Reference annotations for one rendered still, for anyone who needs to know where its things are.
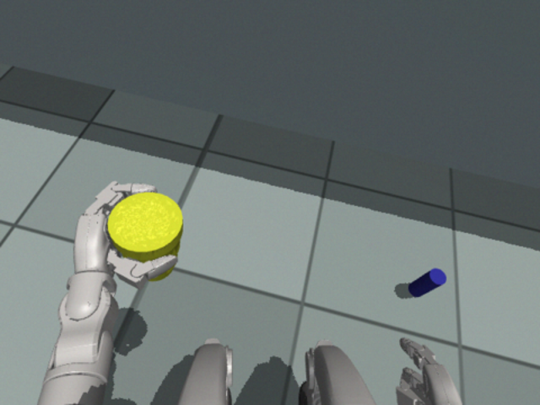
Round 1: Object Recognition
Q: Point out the right robot hand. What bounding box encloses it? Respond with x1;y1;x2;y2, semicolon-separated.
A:
396;337;462;405

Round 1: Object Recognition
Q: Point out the left robot arm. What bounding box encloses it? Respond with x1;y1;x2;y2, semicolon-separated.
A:
37;271;119;405

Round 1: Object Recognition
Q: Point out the left robot hand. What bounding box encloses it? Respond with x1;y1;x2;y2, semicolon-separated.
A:
73;181;178;290

